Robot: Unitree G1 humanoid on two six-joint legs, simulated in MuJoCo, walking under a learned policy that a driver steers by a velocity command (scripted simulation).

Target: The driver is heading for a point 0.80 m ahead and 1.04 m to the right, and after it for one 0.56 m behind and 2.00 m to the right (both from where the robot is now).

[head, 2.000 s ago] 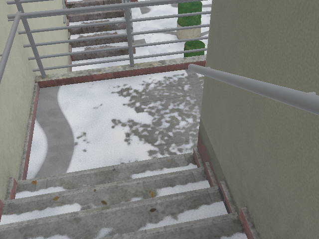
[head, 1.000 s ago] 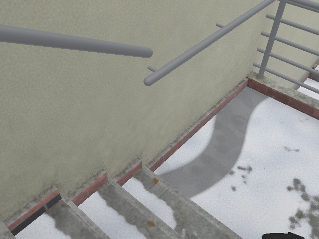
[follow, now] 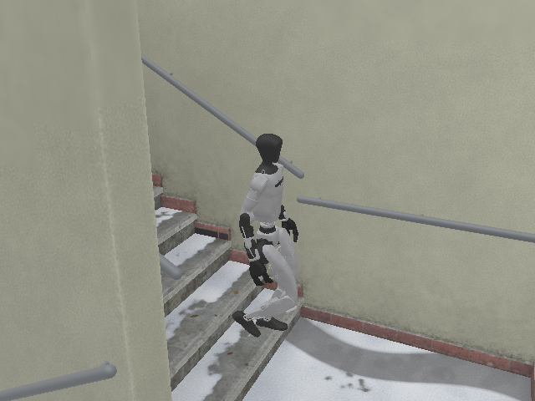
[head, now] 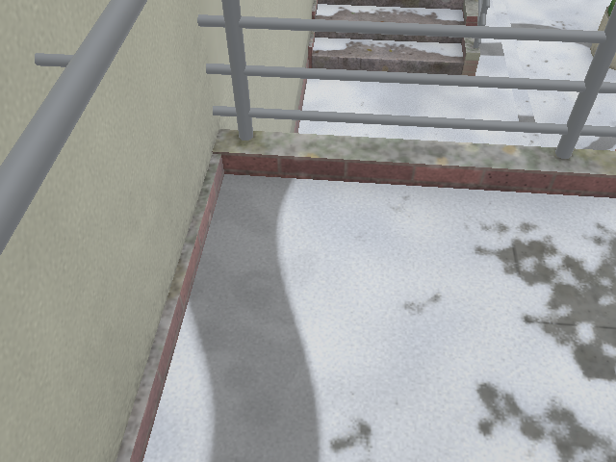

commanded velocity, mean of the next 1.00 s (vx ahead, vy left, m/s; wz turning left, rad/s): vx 0.55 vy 0.00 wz -0.99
